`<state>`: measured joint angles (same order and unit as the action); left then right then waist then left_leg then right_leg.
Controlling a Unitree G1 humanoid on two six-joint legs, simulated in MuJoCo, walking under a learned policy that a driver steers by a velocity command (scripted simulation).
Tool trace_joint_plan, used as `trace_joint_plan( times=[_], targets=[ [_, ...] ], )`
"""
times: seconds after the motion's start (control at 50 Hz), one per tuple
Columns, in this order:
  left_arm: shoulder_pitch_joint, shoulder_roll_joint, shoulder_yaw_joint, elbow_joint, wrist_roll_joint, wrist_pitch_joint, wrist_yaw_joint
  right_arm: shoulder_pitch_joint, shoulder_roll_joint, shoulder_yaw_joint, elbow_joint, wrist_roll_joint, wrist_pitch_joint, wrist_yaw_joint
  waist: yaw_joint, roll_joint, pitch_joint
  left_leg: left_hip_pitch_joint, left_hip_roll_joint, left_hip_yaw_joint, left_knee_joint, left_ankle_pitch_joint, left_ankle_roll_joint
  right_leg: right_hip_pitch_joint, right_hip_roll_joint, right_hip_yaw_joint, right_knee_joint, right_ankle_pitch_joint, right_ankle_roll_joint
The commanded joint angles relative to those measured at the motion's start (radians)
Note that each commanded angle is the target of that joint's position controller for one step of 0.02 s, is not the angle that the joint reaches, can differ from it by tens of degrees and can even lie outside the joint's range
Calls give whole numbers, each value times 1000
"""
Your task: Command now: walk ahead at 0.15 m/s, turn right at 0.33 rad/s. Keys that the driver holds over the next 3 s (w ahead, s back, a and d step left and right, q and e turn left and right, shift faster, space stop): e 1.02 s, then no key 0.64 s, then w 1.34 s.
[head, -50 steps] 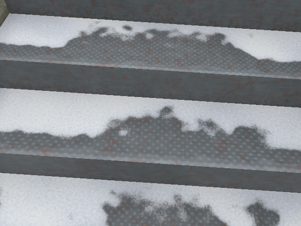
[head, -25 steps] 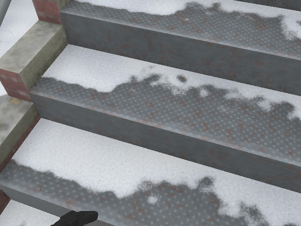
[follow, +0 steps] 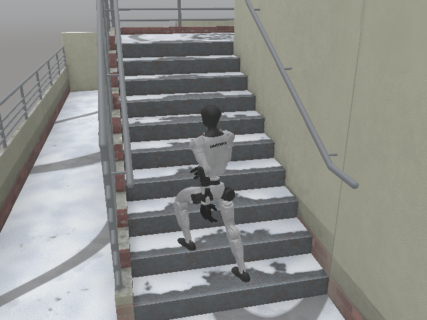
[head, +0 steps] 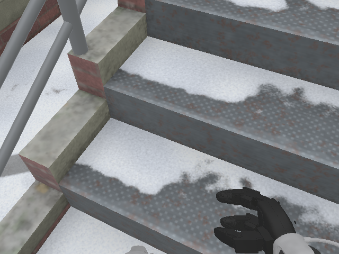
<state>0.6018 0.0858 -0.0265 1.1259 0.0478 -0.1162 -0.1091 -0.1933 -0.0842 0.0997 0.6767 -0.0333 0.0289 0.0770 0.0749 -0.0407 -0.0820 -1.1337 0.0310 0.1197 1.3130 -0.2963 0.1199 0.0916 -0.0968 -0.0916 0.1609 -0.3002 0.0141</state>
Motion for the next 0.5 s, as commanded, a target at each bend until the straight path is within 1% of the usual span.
trace_joint_plan(
  times=[0.02,0.04,0.06,0.08,0.1,0.12,0.14,0.16,0.18,0.2,0.22,0.24,0.26,0.28,0.3,0.32,0.34,0.36,0.4,0.42,0.44,0.46,0.48,0.5],
  targets=[
    [-24,217,60,-195,-13,-56,2,323,-241,-82,29,-4,-32,-53,-219,130,-523,1258,129,-428,-382,600,229,-597,-10,149,531,1105,-46],
    [-30,149,57,-207,-1,-24,-4,601,-308,-119,98,-42,-23,-65,-278,334,-660,1418,358,-824,-673,714,362,-703,157,192,969,40,-35],
    [-82,176,93,-186,-41,3,-6,614,-355,-152,130,-44,-64,-66,-276,275,-538,1145,388,-971,-827,516,359,-755,169,360,1548,76,-41],
    [-128,167,112,-182,-39,5,9,511,-366,-155,155,-18,-110,-73,-204,185,-328,931,354,-827,-855,204,265,-860,126,390,1675,118,-47],
    [-118,108,93,-169,-25,-7,27,353,-305,-146,180,10,-125,-66,-133,166,-221,785,327,-664,-833,136,232,-886,103,323,1783,114,-53],
    [-146,58,74,-149,-13,-5,37,263,-182,-116,204,19,-128,-49,-84,25,-156,710,302,-518,-813,120,188,-923,71,291,1777,100,-83],
    [-177,26,57,-151,-10,5,42,219,-73,-87,217,8,-125,-41,-45,-27,-131,658,294,-442,-834,203,163,-905,34,289,1741,79,-108],
    [-223,6,50,-159,-16,21,47,170,1,-71,217,3,-123,-48,-9,-31,-96,608,275,-357,-874,233,136,-898,10,286,1659,31,-121],
    [-242,13,49,-170,-21,35,51,158,8,-72,211,1,-125,-61,12,9,-99,588,265,-315,-918,250,124,-907,8,287,1650,66,-135],
    [-316,56,57,-198,-14,40,47,175,-7,-77,225,-6,-135,-80,14,-19,-97,596,237,-216,-923,193,106,-918,-4,263,1583,63,-130],
    [-368,69,55,-219,-21,37,42,205,-38,-86,238,-13,-149,-85,20,-22,-98,597,218,-143,-947,194,77,-918,-14,248,1517,93,-119],
    [-415,83,57,-239,-26,37,28,199,-113,-112,219,-10,-159,-91,5,20,-83,624,184,-33,-1003,220,79,-890,-8,181,1409,35,-89],
    [-454,106,55,-253,-24,38,18,178,-157,-126,205,-11,-166,-101,-3,31,-87,637,164,18,-1037,191,73,-864,-8,148,1292,10,-62],
    [-441,152,68,-254,-14,44,3,125,-188,-127,166,-13,-181,-101,23,79,-72,574,150,84,-1077,278,52,-721,-14,99,1240,40,-55],
    [-439,187,79,-254,-14,42,-5,65,-238,-139,132,-21,-187,-98,32,78,-80,538,146,122,-1098,326,51,-611,-1,73,1209,44,-40],
    [-440,203,77,-262,-16,42,-7,48,-250,-142,114,-20,-192,-105,28,94,-86,582,173,121,-1103,332,61,-573,-10,79,1178,61,-37],
    [-477,201,73,-285,-10,45,-2,55,-281,-152,112,-17,-196,-111,15,85,-62,670,218,99,-1091,373,76,-602,-32,108,1079,41,-40],
    [-504,195,64,-306,-9,50,5,76,-307,-162,114,-20,-194,-111,-2,74,-51,761,263,79,-1082,409,98,-627,-47,126,992,15,-42],
    [-544,167,48,-345,-11,64,13,131,-308,-173,129,-25,-192,-108,-44,79,-39,929,324,52,-1050,420,128,-642,-66,143,814,-33,-42],
    [-548,170,50,-361,-13,67,22,147,-296,-177,120,-22,-190,-106,-61,89,-23,984,350,28,-1032,407,135,-644,-56,138,747,-43,-34],
    [-550,177,54,-370,-13,60,27,187,-301,-185,125,-10,-183,-110,-76,82,-8,1028,347,30,-1009,369,134,-644,-28,98,644,-25,-31],
    [-521,194,67,-368,-19,45,35,205,-308,-189,127,-1,-168,-111,-72,70,-8,1059,344,32,-979,291,119,-609,10,64,505,43,-47],
    [-516,218,86,-363,-25,30,52,255,-282,-183,147,6,-152,-111,-92,63,-23,1062,328,33,-941,188,82,-535,58,30,394,131,-77],
    [-492,254,111,-348,-16,9,72,301,-239,-175,166,2,-140,-106,-100,10,-43,1024,284,61,-845,73,17,-428,75,71,303,270,-121]
  ],
)
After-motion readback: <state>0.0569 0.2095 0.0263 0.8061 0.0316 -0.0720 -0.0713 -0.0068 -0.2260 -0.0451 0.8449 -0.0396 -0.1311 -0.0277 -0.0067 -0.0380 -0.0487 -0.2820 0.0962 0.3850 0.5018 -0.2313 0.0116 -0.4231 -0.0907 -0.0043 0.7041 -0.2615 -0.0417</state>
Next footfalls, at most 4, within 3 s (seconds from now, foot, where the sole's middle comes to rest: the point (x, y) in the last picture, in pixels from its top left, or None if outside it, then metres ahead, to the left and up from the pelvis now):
0.50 right None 0.15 -0.13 -0.61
0.96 left None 0.22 0.11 -0.61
1.42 right None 0.13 -0.13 -0.61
2.42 left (210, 199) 0.55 -0.05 -0.45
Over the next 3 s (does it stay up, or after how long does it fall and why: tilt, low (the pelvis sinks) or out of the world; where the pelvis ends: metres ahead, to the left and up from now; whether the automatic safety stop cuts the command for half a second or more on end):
stays up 0.62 -0.17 0.34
